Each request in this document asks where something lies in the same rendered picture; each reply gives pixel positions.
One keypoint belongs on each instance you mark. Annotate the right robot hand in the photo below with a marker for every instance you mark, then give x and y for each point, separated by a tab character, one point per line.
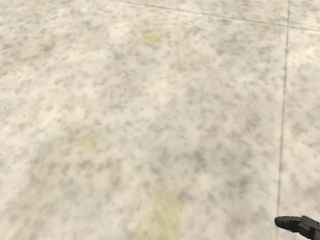
304	225

